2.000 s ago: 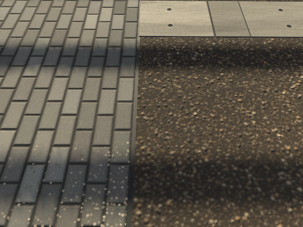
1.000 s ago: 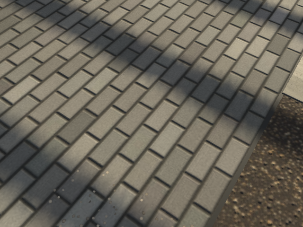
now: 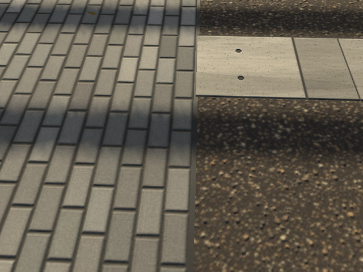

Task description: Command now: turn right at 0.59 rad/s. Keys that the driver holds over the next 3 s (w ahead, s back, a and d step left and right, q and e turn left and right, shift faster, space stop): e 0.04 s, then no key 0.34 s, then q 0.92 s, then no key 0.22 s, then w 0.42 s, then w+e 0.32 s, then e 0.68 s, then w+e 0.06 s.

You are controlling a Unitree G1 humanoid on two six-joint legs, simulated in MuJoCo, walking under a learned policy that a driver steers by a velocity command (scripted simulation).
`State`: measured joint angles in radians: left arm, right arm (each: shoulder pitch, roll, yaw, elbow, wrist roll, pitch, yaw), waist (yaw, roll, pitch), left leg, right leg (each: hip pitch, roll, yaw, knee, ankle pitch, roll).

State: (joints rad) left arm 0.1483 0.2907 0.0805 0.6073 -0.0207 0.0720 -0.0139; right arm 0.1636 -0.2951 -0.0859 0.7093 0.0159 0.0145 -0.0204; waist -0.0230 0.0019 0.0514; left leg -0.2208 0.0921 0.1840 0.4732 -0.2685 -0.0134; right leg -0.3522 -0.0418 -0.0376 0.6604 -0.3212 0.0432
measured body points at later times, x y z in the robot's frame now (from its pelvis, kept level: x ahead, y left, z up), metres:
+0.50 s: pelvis +0.01 -0.02 +0.00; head +0.03 -0.02 +0.45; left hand +0.20 +0.20 -0.10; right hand +0.10 -0.30 -0.11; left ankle +0.02 +0.12 -0.74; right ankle +0.00 -0.12 -0.74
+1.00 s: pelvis +0.00 +0.04 -0.01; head +0.03 +0.07 +0.43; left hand +0.10 +0.35 -0.13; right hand +0.20 -0.21 -0.09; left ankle -0.01 +0.13 -0.74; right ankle -0.02 -0.12 -0.68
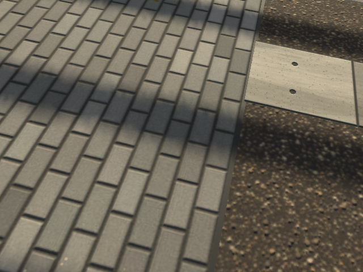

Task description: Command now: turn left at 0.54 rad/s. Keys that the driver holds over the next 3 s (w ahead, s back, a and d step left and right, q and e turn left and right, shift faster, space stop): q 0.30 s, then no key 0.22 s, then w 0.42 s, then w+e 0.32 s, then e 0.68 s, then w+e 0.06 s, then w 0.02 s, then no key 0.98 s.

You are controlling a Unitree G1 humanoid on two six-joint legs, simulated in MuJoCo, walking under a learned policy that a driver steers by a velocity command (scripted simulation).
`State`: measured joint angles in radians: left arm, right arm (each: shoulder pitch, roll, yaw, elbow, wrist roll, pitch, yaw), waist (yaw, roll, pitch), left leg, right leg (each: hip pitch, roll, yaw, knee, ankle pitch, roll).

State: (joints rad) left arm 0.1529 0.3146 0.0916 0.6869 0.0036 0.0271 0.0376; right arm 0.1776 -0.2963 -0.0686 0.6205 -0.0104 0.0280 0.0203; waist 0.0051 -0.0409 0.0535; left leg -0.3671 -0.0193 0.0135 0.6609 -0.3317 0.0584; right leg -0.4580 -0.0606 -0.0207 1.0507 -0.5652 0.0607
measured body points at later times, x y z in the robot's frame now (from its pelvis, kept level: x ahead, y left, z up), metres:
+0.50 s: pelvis +0.01 -0.02 +0.01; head +0.04 -0.02 +0.46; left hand +0.10 +0.29 -0.08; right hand +0.25 -0.24 -0.08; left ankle +0.01 +0.09 -0.72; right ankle +0.05 -0.14 -0.73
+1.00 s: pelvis +0.09 +0.04 +0.02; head +0.10 +0.07 +0.47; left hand +0.14 +0.34 -0.09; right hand +0.23 -0.20 -0.08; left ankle +0.01 +0.12 -0.72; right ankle +0.15 -0.10 -0.65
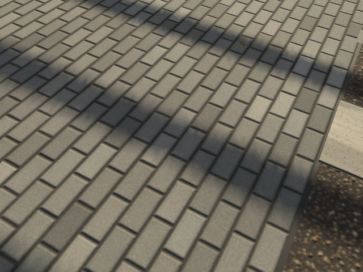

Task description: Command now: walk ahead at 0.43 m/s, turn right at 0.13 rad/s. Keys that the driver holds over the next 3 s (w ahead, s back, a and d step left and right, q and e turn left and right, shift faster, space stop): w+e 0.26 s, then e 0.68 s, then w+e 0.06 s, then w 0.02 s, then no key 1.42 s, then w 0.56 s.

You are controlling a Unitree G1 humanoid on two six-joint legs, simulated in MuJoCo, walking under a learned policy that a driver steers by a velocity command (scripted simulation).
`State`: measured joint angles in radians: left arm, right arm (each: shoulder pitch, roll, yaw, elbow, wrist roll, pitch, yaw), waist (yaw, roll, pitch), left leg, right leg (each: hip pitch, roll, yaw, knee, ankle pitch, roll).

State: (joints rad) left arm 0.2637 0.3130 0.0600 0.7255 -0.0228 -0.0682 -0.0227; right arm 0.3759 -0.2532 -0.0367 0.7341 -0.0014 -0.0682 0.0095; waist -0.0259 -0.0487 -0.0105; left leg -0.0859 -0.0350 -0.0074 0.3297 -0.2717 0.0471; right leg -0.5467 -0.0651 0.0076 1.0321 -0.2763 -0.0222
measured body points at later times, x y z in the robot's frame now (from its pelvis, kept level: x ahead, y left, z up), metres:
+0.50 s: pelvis +0.24 -0.07 -0.01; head +0.30 -0.09 +0.44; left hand +0.45 +0.17 -0.10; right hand +0.33 -0.37 -0.11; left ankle +0.29 +0.10 -0.66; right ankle +0.29 -0.14 -0.75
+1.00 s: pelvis +0.36 -0.05 -0.01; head +0.40 -0.06 +0.44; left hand +0.64 +0.12 -0.11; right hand +0.35 -0.36 -0.09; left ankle +0.46 +0.03 -0.75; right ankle +0.27 -0.15 -0.67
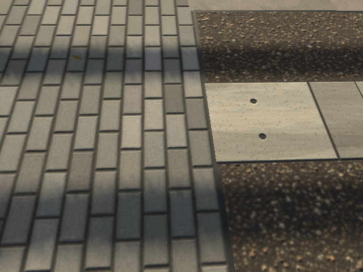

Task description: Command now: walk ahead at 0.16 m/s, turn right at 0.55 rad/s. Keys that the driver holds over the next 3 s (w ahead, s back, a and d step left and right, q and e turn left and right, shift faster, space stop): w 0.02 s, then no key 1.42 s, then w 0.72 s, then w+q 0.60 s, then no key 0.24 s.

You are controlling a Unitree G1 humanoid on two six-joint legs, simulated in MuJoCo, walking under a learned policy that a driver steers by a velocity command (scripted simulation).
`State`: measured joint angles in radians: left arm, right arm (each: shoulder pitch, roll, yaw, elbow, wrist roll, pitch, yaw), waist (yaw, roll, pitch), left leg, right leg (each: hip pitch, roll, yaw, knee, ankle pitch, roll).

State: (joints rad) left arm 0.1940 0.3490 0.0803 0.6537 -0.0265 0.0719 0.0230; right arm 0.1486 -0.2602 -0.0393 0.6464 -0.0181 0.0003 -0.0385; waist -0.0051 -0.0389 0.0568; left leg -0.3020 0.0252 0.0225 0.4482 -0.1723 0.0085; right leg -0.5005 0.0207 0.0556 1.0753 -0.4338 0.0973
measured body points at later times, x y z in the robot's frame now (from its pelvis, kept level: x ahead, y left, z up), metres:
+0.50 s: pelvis +0.04 -0.04 +0.00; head +0.05 -0.05 +0.44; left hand +0.22 +0.19 -0.11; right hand +0.14 -0.32 -0.12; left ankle +0.06 +0.10 -0.74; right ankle +0.01 -0.13 -0.74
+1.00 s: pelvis +0.04 -0.03 +0.00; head +0.05 -0.03 +0.45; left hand +0.15 +0.23 -0.14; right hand +0.11 -0.30 -0.13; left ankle +0.06 +0.10 -0.74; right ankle +0.01 -0.13 -0.74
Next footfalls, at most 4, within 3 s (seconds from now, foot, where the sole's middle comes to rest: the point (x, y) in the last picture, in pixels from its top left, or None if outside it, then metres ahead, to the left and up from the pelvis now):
0.18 right None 0.05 -0.14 -0.78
0.48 left None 0.09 0.10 -0.78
2.20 right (220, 262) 0.48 -0.15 -0.78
2.74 left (151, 189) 0.77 0.12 -0.78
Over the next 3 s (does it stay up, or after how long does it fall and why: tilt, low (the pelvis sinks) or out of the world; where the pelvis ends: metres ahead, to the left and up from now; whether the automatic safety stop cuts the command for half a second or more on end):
stays up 0.73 0.04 0.01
